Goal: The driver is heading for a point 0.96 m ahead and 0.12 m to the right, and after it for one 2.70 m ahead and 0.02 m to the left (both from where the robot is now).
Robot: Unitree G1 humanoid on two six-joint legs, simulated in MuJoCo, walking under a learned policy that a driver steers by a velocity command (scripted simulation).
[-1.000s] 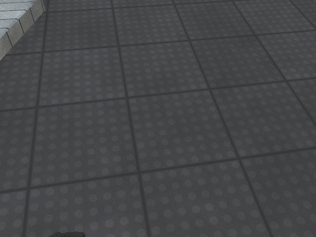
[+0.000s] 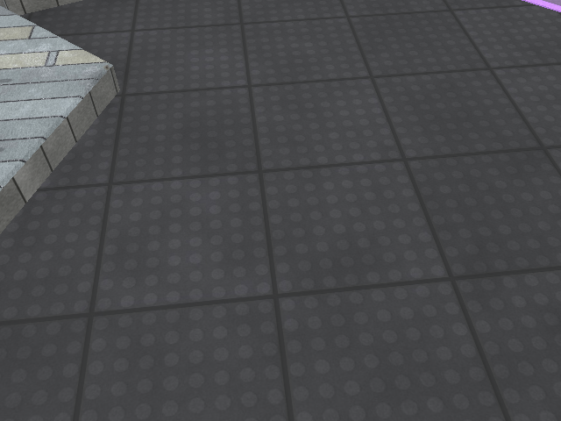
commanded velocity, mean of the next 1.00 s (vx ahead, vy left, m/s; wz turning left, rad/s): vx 0.16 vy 0.00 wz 0.00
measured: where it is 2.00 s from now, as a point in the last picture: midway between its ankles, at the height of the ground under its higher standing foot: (317, 327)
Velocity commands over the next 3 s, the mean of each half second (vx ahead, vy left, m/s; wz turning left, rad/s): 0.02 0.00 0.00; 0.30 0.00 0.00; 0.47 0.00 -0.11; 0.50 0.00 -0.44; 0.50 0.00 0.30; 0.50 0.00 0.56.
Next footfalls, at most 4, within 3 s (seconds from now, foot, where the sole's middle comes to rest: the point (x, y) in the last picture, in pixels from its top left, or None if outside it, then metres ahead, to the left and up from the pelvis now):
1.18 left None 0.46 0.10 -0.77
1.76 right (364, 334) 0.75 -0.18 -0.77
2.32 left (318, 225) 1.12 -0.07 -0.77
2.80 right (379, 168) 1.38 -0.29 -0.77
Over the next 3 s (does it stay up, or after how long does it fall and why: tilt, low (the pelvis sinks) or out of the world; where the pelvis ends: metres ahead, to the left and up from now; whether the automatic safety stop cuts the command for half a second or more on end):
stays up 1.31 -0.19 0.01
